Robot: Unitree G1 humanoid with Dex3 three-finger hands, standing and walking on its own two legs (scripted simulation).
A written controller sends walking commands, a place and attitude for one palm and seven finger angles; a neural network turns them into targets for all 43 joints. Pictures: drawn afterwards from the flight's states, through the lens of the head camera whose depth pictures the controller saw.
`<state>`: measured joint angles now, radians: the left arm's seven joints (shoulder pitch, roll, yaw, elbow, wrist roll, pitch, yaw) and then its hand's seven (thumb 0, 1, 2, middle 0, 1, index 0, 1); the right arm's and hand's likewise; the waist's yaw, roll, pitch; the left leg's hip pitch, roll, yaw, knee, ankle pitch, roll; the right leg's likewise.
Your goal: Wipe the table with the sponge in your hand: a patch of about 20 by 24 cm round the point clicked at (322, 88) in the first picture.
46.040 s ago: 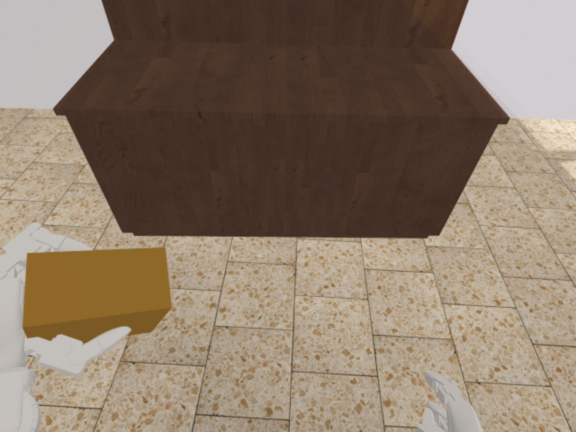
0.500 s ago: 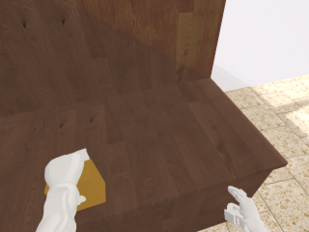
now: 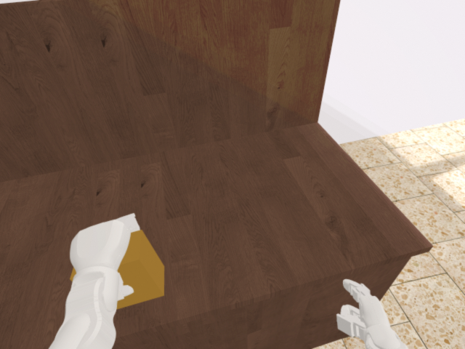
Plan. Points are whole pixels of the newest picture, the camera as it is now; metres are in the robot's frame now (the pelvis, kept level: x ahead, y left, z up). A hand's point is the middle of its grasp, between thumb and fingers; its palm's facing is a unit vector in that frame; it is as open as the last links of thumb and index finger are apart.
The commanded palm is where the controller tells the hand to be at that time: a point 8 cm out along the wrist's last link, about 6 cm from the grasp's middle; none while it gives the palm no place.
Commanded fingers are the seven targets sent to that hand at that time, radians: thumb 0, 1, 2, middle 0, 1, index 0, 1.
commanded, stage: lift the sponge slowly off the table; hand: left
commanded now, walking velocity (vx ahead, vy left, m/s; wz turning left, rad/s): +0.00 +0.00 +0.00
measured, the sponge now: (127, 277) +0.22 +0.25 +0.00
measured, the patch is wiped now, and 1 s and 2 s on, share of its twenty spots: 1.00 1.00 1.00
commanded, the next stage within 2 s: bring the sponge back beside the body in 0.90 s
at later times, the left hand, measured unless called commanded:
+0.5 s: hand (111, 248) +0.23 +0.25 +0.08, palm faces +0.06 -0.15 -0.99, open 10.4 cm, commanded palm +0.20 +0.25 +0.15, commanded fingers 0.00 0.10 1.30 -1.20 -1.60 -1.20 -1.60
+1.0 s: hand (108, 238) +0.24 +0.25 +0.10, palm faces +0.10 -0.18 -0.98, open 10.4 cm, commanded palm +0.20 +0.26 +0.17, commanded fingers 0.00 0.10 1.30 -1.20 -1.60 -1.20 -1.60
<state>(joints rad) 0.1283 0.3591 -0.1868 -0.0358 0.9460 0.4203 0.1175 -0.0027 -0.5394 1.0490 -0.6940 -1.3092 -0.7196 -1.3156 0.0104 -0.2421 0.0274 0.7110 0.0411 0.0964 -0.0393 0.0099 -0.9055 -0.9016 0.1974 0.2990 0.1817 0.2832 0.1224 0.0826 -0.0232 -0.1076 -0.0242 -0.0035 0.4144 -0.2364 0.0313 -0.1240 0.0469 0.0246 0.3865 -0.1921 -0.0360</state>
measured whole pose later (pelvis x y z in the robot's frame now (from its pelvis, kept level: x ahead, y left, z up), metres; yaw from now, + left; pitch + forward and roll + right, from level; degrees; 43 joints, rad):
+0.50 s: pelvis +0.00 -0.01 +0.00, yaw +0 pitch -5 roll +0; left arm 0.10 0.41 -0.16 -0.12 0.92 0.45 0.05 0.00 -0.54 1.05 -0.69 -1.31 -0.72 -1.31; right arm 0.01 -0.26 0.04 0.71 0.04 0.09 -0.05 0.01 -0.91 -0.90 0.20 0.30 0.22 0.31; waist 0.13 0.09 -0.01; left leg -0.08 -0.02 -0.01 0.39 -0.22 0.02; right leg -0.09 0.05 0.02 0.36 -0.18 -0.04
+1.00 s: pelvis +0.00 -0.01 +0.00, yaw +0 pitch -5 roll +0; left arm 0.09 0.44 -0.13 -0.20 0.88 0.50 0.00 0.00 -0.54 1.05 -0.69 -1.31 -0.72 -1.31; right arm 0.00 -0.26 0.06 0.69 0.05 0.11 -0.04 0.01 -0.91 -0.90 0.20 0.30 0.22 0.30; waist 0.12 0.10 -0.01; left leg -0.09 -0.02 -0.01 0.39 -0.22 0.02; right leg -0.11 0.05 0.02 0.37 -0.18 -0.04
